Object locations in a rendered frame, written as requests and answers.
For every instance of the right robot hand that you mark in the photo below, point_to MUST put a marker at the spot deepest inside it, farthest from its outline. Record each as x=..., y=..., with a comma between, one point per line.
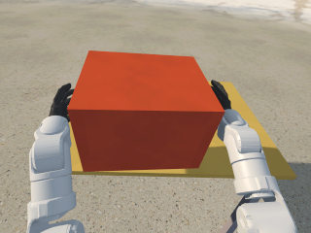
x=221, y=94

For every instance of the right robot forearm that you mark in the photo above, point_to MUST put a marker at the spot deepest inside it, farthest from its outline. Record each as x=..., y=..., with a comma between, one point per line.
x=252, y=176

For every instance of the robot right upper arm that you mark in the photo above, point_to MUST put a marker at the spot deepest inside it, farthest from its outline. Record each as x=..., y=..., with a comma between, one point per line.
x=264, y=217

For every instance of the left robot forearm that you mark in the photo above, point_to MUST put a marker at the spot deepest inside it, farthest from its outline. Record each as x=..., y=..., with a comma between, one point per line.
x=50, y=169

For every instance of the table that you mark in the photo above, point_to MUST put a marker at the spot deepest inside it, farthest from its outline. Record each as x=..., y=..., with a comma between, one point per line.
x=215, y=163

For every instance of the carton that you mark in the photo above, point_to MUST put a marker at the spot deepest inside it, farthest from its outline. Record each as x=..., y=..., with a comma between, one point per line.
x=140, y=111

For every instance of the left robot hand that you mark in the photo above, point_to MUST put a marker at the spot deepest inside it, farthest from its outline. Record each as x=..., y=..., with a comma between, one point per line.
x=60, y=102

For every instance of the robot left upper arm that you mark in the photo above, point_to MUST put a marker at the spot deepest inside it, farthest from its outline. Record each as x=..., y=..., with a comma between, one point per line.
x=66, y=226

